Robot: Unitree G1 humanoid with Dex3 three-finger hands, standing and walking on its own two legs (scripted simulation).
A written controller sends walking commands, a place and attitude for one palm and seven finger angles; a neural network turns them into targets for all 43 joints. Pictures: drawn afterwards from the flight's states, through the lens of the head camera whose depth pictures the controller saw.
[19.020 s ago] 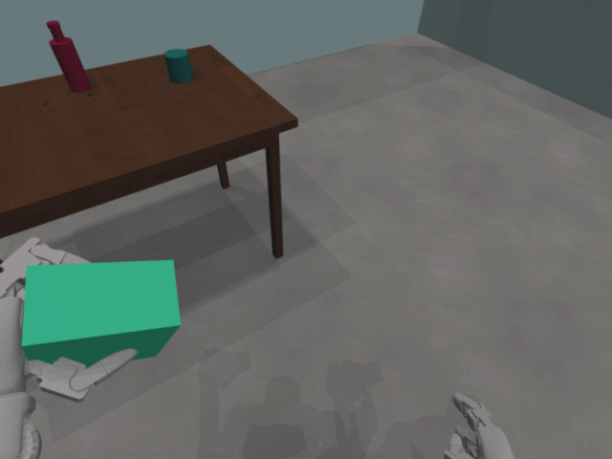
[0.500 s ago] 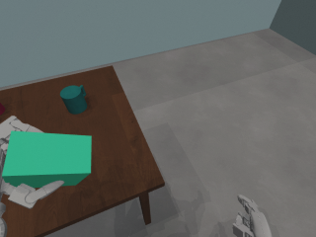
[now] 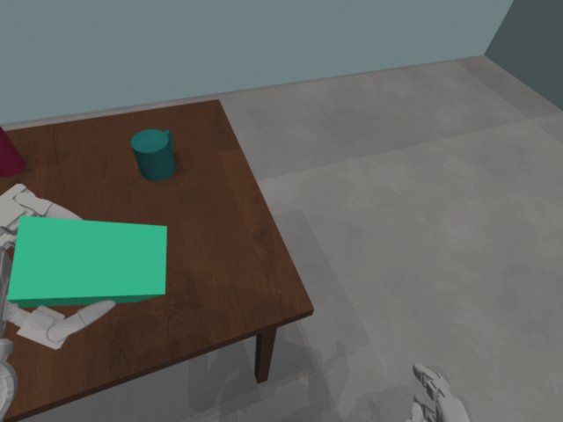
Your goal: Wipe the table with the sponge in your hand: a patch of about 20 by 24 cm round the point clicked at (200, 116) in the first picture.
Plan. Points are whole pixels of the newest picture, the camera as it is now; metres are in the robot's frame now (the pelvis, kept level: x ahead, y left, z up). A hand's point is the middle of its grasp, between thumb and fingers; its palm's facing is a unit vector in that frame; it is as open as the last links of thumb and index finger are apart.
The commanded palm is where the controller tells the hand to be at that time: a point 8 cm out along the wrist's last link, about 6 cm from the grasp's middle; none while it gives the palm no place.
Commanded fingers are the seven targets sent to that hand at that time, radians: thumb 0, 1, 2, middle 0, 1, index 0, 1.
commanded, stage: come to a stop and stand still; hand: left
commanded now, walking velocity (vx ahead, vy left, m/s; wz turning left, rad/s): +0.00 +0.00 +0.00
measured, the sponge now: (111, 268) +0.23 +0.22 +0.14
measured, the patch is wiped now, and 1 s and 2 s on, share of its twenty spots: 0.00 0.00 0.00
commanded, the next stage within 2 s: look again from close up in 0.58 s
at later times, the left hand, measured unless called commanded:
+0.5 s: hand (12, 243) +0.24 +0.31 +0.16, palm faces +0.36 -0.84 -0.40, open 10.6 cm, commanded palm +0.18 +0.35 +0.18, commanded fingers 0.00 0.10 1.30 -1.20 -1.60 -1.20 -1.60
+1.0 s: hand (11, 261) +0.22 +0.31 +0.16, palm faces +0.37 -0.85 -0.38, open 10.6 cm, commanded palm +0.17 +0.34 +0.18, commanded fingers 0.00 0.10 1.30 -1.20 -1.60 -1.20 -1.60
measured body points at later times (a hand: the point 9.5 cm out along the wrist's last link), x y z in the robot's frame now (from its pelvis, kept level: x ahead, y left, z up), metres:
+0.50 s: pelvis +0.02 +0.07 +0.00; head +0.05 +0.09 +0.45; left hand +0.21 +0.36 +0.18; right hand +0.21 -0.15 -0.07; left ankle +0.00 +0.09 -0.74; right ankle +0.04 -0.06 -0.74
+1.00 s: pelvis +0.01 +0.06 +0.00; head +0.02 +0.08 +0.45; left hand +0.20 +0.35 +0.18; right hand +0.18 -0.17 -0.06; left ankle +0.00 +0.09 -0.74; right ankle +0.04 -0.06 -0.74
